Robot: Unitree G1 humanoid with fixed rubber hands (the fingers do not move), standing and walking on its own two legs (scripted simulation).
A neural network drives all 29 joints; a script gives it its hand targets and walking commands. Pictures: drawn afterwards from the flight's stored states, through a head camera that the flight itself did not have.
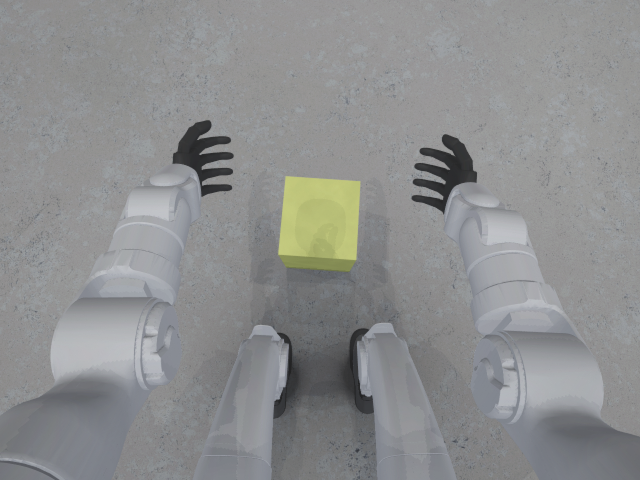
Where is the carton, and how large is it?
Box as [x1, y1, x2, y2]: [278, 176, 359, 271]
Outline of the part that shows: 286,176 278,254 286,267 349,271 355,261 356,256 359,181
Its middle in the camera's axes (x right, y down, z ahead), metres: +0.00 -0.03 +0.96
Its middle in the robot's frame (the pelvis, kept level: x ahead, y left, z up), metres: +0.51 +0.00 -0.55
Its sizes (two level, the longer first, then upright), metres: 0.182 0.171 0.209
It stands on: the floor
